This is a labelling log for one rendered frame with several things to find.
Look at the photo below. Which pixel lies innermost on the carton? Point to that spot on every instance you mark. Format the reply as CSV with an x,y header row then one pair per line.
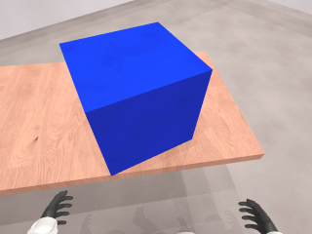
x,y
141,89

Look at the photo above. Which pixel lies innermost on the robot left hand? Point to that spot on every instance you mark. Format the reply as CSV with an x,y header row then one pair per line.
x,y
51,210

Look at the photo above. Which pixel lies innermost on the table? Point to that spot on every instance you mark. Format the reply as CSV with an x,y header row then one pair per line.
x,y
46,140

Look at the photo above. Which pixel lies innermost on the robot left forearm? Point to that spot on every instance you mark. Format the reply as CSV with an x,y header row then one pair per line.
x,y
44,225

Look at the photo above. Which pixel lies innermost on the robot right hand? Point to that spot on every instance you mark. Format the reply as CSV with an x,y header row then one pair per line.
x,y
264,223

